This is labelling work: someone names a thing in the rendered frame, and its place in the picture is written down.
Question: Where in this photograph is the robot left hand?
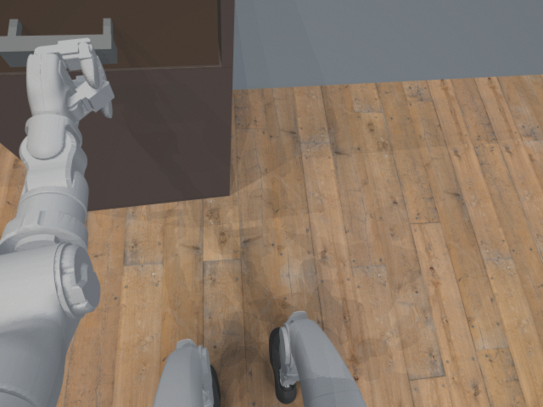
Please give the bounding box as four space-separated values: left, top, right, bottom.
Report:
26 38 115 127

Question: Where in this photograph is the right robot thigh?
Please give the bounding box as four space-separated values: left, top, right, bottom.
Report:
279 319 367 407

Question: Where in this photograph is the cabinet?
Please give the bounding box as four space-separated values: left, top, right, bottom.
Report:
0 0 235 211

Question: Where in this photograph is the drawer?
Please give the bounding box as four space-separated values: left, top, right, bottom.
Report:
0 0 219 72

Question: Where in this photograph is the robot left upper arm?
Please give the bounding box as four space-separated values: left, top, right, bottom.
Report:
0 243 100 407

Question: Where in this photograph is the handle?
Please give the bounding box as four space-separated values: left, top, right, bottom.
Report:
0 18 117 67

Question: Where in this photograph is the robot left forearm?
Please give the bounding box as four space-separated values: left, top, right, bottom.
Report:
0 114 89 255

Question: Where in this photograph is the left robot thigh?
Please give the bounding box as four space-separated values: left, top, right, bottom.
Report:
153 345 212 407

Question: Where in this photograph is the robot thigh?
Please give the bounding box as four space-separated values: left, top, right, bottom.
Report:
279 319 367 407
153 345 212 407

